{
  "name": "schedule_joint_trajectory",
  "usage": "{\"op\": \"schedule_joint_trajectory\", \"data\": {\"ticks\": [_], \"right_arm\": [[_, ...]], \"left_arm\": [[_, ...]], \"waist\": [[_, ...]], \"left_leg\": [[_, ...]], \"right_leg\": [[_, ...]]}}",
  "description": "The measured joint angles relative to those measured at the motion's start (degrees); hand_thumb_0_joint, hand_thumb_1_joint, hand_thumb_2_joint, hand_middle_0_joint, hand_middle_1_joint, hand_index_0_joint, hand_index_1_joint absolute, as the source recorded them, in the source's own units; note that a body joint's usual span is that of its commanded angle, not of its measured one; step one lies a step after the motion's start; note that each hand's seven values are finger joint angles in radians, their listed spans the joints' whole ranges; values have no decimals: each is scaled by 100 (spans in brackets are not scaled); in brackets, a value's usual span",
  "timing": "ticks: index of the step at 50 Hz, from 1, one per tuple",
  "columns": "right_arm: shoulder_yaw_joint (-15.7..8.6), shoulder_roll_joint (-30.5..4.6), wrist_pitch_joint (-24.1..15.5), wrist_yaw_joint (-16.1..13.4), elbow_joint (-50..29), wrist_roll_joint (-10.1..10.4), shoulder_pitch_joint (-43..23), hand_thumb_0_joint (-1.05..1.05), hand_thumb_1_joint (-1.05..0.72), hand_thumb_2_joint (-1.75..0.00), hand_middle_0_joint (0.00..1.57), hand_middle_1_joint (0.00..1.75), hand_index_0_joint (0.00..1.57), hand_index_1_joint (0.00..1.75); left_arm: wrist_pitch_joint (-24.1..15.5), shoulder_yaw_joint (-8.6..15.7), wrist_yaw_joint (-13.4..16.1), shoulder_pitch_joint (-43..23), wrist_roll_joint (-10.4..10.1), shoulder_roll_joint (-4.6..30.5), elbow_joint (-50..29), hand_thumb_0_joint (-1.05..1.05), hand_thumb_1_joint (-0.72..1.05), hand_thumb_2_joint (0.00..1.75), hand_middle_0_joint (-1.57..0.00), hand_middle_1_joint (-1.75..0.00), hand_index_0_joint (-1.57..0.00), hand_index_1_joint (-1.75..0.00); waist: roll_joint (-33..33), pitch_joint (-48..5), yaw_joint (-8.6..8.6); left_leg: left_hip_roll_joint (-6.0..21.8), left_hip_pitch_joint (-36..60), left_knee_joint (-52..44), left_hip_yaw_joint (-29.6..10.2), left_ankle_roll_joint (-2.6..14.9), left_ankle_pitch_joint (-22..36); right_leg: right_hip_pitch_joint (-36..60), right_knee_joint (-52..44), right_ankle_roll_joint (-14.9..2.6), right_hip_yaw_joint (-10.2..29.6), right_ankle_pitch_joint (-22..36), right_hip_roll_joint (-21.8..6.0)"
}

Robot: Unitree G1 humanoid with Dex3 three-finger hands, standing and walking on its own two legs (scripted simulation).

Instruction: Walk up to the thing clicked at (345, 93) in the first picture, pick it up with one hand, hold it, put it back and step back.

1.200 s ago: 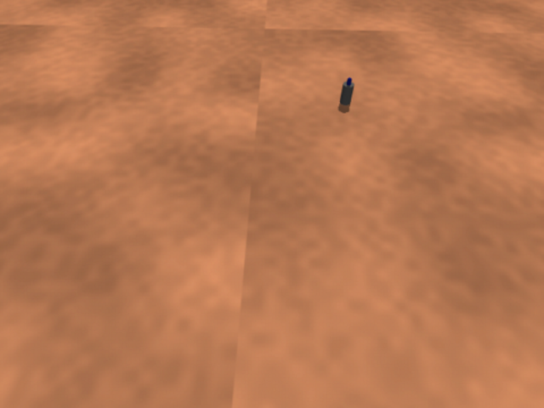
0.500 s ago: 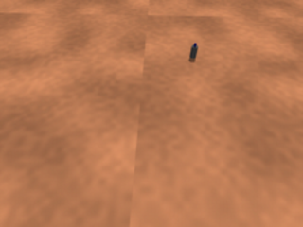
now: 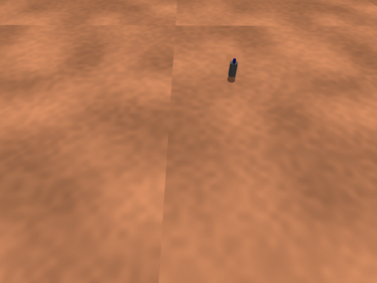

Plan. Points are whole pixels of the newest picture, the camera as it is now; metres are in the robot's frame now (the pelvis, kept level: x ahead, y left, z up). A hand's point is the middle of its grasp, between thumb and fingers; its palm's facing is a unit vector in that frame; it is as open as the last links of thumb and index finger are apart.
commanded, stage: walk up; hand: left
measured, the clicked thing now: (233, 67) +2.00 -0.42 -0.69
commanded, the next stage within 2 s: none
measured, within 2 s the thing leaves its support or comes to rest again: neither
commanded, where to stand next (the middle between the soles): +1.63 -0.50 m, yaw -17 degrees
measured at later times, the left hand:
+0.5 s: hand (138, 249) +0.22 +0.14 -0.14, palm faces -0.09 -0.92 -0.38, open 7.4 cm
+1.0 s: hand (170, 128) +0.65 +0.08 -0.14, palm faces -0.30 -0.88 -0.36, open 7.4 cm
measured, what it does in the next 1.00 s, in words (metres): walks ahead, turning right: right foot, then left foot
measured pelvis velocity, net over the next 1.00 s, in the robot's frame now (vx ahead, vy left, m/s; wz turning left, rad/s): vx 0.47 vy -0.16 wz -0.26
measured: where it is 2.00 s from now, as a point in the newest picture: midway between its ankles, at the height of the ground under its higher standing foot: (240, 157)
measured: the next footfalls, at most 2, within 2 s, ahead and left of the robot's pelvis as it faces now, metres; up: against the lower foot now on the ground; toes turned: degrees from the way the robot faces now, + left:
right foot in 0.28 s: +0.18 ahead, -0.25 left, +0.00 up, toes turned -13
left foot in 0.74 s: +0.52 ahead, -0.05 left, +0.00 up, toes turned -6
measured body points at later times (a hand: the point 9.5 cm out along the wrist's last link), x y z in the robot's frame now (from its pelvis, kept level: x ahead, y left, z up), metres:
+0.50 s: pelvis +0.17 -0.13 -0.01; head +0.16 -0.16 +0.44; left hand +0.23 +0.19 -0.11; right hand +0.24 -0.46 -0.13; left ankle +0.21 -0.01 -0.68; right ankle +0.15 -0.24 -0.75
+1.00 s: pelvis +0.47 -0.16 -0.01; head +0.48 -0.15 +0.44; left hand +0.66 +0.12 -0.11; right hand +0.43 -0.49 -0.10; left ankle +0.48 -0.04 -0.75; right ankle +0.49 -0.33 -0.68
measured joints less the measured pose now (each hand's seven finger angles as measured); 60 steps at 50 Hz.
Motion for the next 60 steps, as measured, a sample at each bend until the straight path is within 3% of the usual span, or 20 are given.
{"op": "schedule_joint_trajectory", "data": {"ticks": [2,5,10,13,14,16,18,21,25,29,33,37,39,42,44,48,51,54,58,60], "right_arm": [[-106,-85,-124,15,-182,-15,122,0,-90,-90,21,30,21,30],[-209,-226,-184,15,-261,-56,350,0,-90,-90,21,30,21,30],[-347,-583,-107,80,-182,-124,557,0,-90,-90,21,30,21,30],[-399,-745,-63,100,-186,-130,548,1,-90,-90,21,30,21,30],[-405,-782,-41,100,-193,-126,532,1,-90,-90,21,30,21,30],[-416,-907,32,64,-188,-121,470,1,-90,-90,21,30,20,30],[-357,-882,129,55,-194,-60,405,1,-91,-90,20,30,20,30],[-235,-757,91,147,-255,42,168,1,-91,-90,20,30,20,30],[-107,-482,-18,301,-574,113,17,1,-91,-90,20,30,20,30],[-87,-345,22,423,-785,57,-21,0,-91,-90,20,30,20,30],[-139,-383,70,431,-801,30,-56,0,-91,-90,21,30,20,30],[-212,-394,5,374,-833,30,-97,1,-91,-90,20,30,20,30],[-254,-276,-116,300,-929,-57,-177,1,-91,-90,20,30,20,30],[-261,-202,-247,240,-1141,5,-77,0,-91,-90,20,30,20,30],[-207,-149,-256,191,-1182,69,100,0,-91,-90,21,30,21,30],[-118,-182,-294,141,-1124,153,618,0,-91,-90,21,30,21,30],[-101,-281,-255,150,-993,147,928,0,-90,-90,21,30,21,30],[-116,-411,-235,174,-902,147,1107,0,-90,-90,21,30,21,30],[-150,-555,-166,171,-811,135,1284,1,-90,-90,21,30,21,30],[-166,-613,-115,146,-749,121,1326,1,-90,-90,21,30,21,30]], "left_arm": [[58,66,-111,68,35,106,-49,1,90,90,-21,-30,-20,-30],[30,163,-271,61,20,328,-181,1,90,90,-21,-30,-20,-30],[-14,297,-464,166,-29,549,-429,1,90,90,-20,-30,-20,-30],[-54,349,-475,262,-29,651,-451,1,90,90,-20,-30,-20,-30],[-88,367,-457,294,-22,685,-451,1,90,90,-20,-30,-20,-30],[-205,402,-360,233,2,564,-460,1,90,90,-20,-30,-20,-30],[-339,370,-262,280,-24,400,-581,1,90,90,-20,-30,-20,-30],[-401,221,-193,529,-108,148,-627,1,90,90,-20,-30,-20,-30],[-428,108,-112,889,-158,78,-555,1,90,90,-21,-30,-21,-30],[-442,84,-78,1141,-161,125,-569,1,90,90,-21,-30,-21,-30],[-493,73,-90,1193,-138,191,-692,1,89,90,-21,-30,-21,-30],[-467,52,-62,1212,-152,320,-755,1,89,90,-21,-30,-21,-30],[-384,59,27,1069,-179,393,-720,1,90,90,-21,-30,-21,-30],[-339,-54,115,900,-229,340,-734,1,90,90,-21,-30,-20,-30],[-391,-96,96,792,-252,392,-772,1,90,90,-21,-30,-20,-30],[-436,-15,-7,461,-291,534,-985,1,90,90,-21,-30,-20,-30],[-416,43,-118,220,-258,584,-1152,1,90,90,-20,-30,-20,-29],[-388,62,-228,16,-209,569,-1204,1,90,90,-20,-30,-20,-29],[-372,72,-286,-129,-172,507,-1135,1,90,90,-20,-30,-20,-30],[-401,98,-256,-172,-161,434,-1084,1,90,90,-20,-30,-20,-30]], "waist": [[37,-33,-85],[-5,-27,-167],[90,-111,-124],[135,-212,-127],[154,-251,-112],[507,-198,-82],[595,-174,54],[625,-57,211],[482,85,302],[330,144,324],[266,221,353],[64,189,367],[-278,321,283],[-168,334,57],[-165,288,-70],[-220,213,-266],[-213,188,-314],[-130,216,-391],[32,133,-502],[214,85,-465]], "left_leg": [[92,53,-60,100,34,153],[191,295,-243,195,-22,193],[494,772,-252,456,-242,-116],[680,889,195,587,-317,-622],[773,862,486,616,-285,-882],[1087,470,1683,249,-14,-1431],[810,-250,3219,-113,-31,-1402],[476,-1152,4235,1,-40,-746],[486,-1931,3739,84,-38,-19],[660,-2341,2624,-67,-196,378],[727,-2314,1439,-93,-244,926],[491,-1817,777,125,-112,1292],[250,-1723,1158,375,-76,921],[351,-1418,1335,446,-19,400],[381,-976,1014,524,-47,332],[305,-175,404,596,-112,225],[267,305,121,666,-137,50],[268,701,-19,725,-236,-198],[361,1063,184,733,-414,-783],[578,1095,662,712,-423,-1228]], "right_leg": [[-551,973,-19,8,-96,-10],[-1101,1561,6,88,-41,-236],[-1280,961,91,-18,329,-624],[-1008,457,97,-182,625,-710],[-894,333,128,-248,850,-672],[-899,753,148,-486,668,-373],[-831,902,82,-565,367,-248],[-312,255,-28,-510,470,-76],[441,-668,-107,-387,642,111],[948,-1113,-151,-302,520,255],[1402,-1274,-56,-290,182,324],[1643,-811,62,-179,-552,151],[1239,529,-83,-10,-768,-189],[161,2723,-233,315,-474,109],[-476,3259,-226,315,-91,114],[-1411,2888,-87,307,404,-143],[-1792,1949,45,193,733,-383],[-1856,829,54,36,1272,-528],[-1551,35,-39,-140,1813,-490],[-1330,30,-27,-273,1648,-311]]}}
